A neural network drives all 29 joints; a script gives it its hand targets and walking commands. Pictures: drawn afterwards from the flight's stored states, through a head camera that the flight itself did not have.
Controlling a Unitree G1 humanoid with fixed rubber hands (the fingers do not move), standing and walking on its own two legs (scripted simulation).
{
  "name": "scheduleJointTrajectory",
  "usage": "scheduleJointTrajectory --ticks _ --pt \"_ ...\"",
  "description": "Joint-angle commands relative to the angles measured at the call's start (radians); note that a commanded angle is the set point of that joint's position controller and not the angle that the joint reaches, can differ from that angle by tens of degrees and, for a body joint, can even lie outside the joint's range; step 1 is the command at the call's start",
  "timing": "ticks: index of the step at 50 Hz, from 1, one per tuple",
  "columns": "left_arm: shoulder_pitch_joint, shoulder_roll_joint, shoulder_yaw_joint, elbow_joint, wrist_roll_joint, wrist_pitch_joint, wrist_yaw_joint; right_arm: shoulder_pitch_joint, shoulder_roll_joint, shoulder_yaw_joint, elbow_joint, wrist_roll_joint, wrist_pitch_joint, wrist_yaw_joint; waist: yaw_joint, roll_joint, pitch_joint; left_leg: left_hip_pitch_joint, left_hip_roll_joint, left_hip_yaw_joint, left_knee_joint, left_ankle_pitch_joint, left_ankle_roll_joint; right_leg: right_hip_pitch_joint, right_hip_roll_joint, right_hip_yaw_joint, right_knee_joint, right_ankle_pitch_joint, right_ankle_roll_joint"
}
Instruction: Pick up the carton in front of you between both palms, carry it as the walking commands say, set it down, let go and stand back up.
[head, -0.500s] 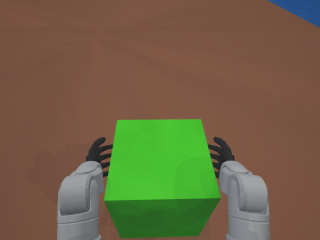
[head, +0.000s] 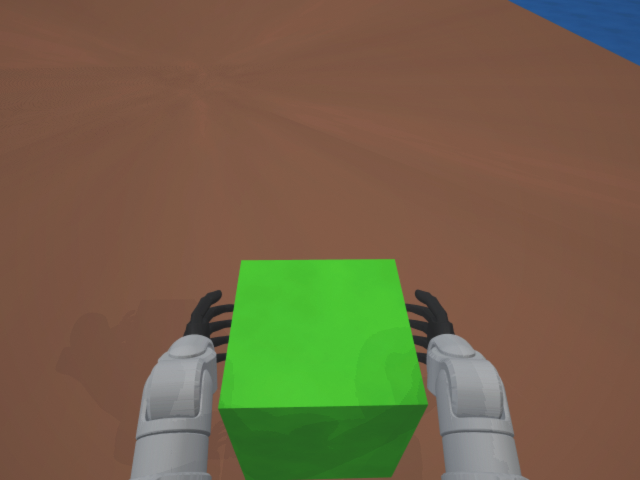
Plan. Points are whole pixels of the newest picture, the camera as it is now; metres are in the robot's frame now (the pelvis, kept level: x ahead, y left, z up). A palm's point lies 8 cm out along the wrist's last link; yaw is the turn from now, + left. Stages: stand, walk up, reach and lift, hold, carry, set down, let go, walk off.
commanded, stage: carry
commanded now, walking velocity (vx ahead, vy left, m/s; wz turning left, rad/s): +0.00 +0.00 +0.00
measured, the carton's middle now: (318, 372) +0.29 +0.00 -0.03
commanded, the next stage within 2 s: hold in 0.42 s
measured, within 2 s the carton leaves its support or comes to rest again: neither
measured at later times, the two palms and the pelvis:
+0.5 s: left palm (197, 352) +0.28 +0.16 +0.04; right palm (434, 352) +0.28 -0.14 +0.04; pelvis -0.01 +0.00 +0.00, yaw +1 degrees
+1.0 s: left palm (185, 377) +0.24 +0.16 +0.05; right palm (431, 354) +0.27 -0.14 +0.04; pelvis -0.04 -0.02 +0.01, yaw +7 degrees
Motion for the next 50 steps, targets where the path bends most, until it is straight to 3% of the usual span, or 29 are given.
scheduleJointTrajectory --ticks 1,6,10,16,21,22,23,24,26,27,28,29,30,32,35,37,43,50 --pt "-0.494 -0.805 -0.518 -0.002 -0.245 -0.103 -0.225 -0.475 0.827 0.508 0.008 0.23 -0.106 0.201 -0.003 -0.006 -0.177 -0.11 0.12 -0.097 -0.114 0.199 0.023 0.202 -0.096 0.131 -0.05 0.145 -0.006" --pt "-0.557 -0.84 -0.436 0.125 -0.186 -0.218 -0.236 -0.544 0.862 0.43 0.133 0.173 -0.22 0.211 -0.001 -0.009 -0.197 -0.115 0.117 -0.097 -0.109 0.188 0.026 0.21 -0.098 0.13 -0.053 0.148 -0.004" --pt "-0.584 -0.883 -0.435 0.16 -0.179 -0.268 -0.243 -0.569 0.905 0.426 0.172 0.164 -0.27 0.219 -0.001 -0.009 -0.228 -0.101 0.116 -0.096 -0.094 0.211 0.026 0.222 -0.101 0.13 -0.047 0.176 -0.005" --pt "-0.535 -0.898 -0.509 0.089 -0.222 -0.233 -0.241 -0.517 0.924 0.5 0.099 0.208 -0.235 0.217 -0.002 -0.008 -0.26 -0.08 0.119 -0.094 -0.066 0.277 0.023 0.228 -0.105 0.13 -0.025 0.245 -0.01" --pt "-0.506 -0.866 -0.498 0.077 -0.219 -0.198 -0.238 -0.487 0.891 0.492 0.086 0.206 -0.2 0.212 -0.002 -0.009 -0.245 -0.087 0.121 -0.093 -0.064 0.293 0.022 0.217 -0.104 0.128 -0.019 0.254 -0.01" --pt "-0.422 -0.892 -0.478 0.097 -0.206 -0.214 -0.241 -0.382 0.903 0.485 0.062 0.222 -0.202 0.214 0.005 0.114 -0.076 -0.232 -0.06 -0.255 -0.181 0.522 0.015 0.562 0.169 0.271 -0.041 0.39 -0.025" --pt "-0.455 -0.876 -0.471 0.075 -0.195 -0.242 -0.23 -0.418 0.881 0.492 0.018 0.213 -0.219 0.205 0.022 0.085 -0.131 -0.242 -0.051 -0.272 -0.168 0.6 0.012 0.659 0.148 0.309 -0.043 0.482 -0.028" --pt "-0.428 -0.861 -0.446 0.102 -0.175 -0.248 -0.226 -0.439 0.868 0.486 0.011 0.198 -0.221 0.205 0.001 0.045 -0.148 -0.158 -0.056 -0.258 -0.189 0.469 0.016 0.628 0.148 0.308 -0.075 0.405 -0.008" --pt "-0.442 -0.868 -0.434 0.102 -0.178 -0.266 -0.213 -0.469 0.878 0.52 -0.002 0.215 -0.23 0.202 0.026 0.029 -0.155 -0.124 -0.066 -0.257 -0.19 0.548 0.013 0.646 0.157 0.306 -0.068 0.477 0.007" --pt "-0.432 -0.865 -0.439 0.106 -0.171 -0.271 -0.21 -0.472 0.873 0.52 -0.009 0.22 -0.237 0.206 0.026 0.056 -0.152 -0.111 -0.072 -0.253 -0.209 0.493 0.014 0.631 0.162 0.299 -0.081 0.419 0.013" --pt "-0.438 -0.858 -0.442 0.102 -0.173 -0.276 -0.208 -0.472 0.877 0.53 -0.007 0.222 -0.241 0.206 0.023 0.025 -0.143 -0.083 -0.073 -0.255 -0.202 0.535 0.013 0.601 0.167 0.292 -0.084 0.42 0.022" --pt "-0.445 -0.855 -0.445 0.096 -0.178 -0.278 -0.207 -0.471 0.874 0.531 -0.004 0.22 -0.244 0.203 0.019 0.013 -0.156 -0.048 -0.075 -0.256 -0.197 0.571 0.009 0.593 0.17 0.292 -0.091 0.434 0.023" --pt "-0.461 -0.855 -0.445 0.104 -0.178 -0.279 -0.209 -0.476 0.866 0.524 0.004 0.213 -0.246 0.204 0.013 0.039 -0.159 -0.05 -0.075 -0.254 -0.219 0.475 0.006 0.604 0.172 0.287 -0.101 0.363 0.022" --pt "-0.499 -0.861 -0.463 0.109 -0.193 -0.282 -0.224 -0.462 0.875 0.509 0.038 0.192 -0.247 0.199 -0.008 0.005 -0.13 -0.076 -0.073 -0.255 -0.217 0.449 0.0 0.599 0.178 0.281 -0.11 0.327 0.022" --pt "-0.538 -0.865 -0.475 0.128 -0.206 -0.283 -0.245 -0.444 0.88 0.467 0.085 0.159 -0.248 0.19 -0.038 0.013 -0.095 -0.137 -0.068 -0.254 -0.233 0.346 0.001 0.621 0.176 0.279 -0.117 0.274 0.016" --pt "-0.557 -0.866 -0.467 0.149 -0.202 -0.284 -0.254 -0.451 0.887 0.452 0.107 0.148 -0.248 0.192 -0.041 0.024 -0.072 -0.191 -0.061 -0.256 -0.25 0.274 0.009 0.645 0.175 0.275 -0.115 0.24 0.015" --pt "-0.584 -0.891 -0.432 0.199 -0.182 -0.295 -0.264 -0.515 0.92 0.463 0.136 0.16 -0.249 0.217 -0.012 0.035 -0.049 -0.311 -0.052 -0.257 -0.279 0.143 0.035 0.718 0.168 0.273 -0.102 0.183 0.022" --pt "-0.593 -0.916 -0.404 0.23 -0.166 -0.301 -0.272 -0.557 0.944 0.483 0.143 0.176 -0.248 0.236 0.007 0.013 -0.067 -0.333 -0.061 -0.243 -0.269 0.089 0.051 0.739 0.149 0.291 -0.11 0.124 0.031"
